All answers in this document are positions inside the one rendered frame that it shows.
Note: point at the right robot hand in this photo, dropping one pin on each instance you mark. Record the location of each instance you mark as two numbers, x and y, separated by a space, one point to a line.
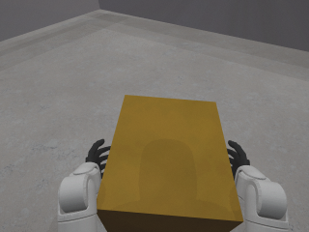
239 157

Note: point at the left robot hand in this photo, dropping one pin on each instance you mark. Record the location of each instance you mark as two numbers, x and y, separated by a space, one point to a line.
94 155

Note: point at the robot left forearm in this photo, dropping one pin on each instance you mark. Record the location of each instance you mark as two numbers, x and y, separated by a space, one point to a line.
77 199

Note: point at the robot right forearm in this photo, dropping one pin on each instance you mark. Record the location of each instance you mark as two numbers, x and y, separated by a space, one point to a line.
265 202

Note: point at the carton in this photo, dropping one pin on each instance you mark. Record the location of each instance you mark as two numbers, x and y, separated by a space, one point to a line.
168 170

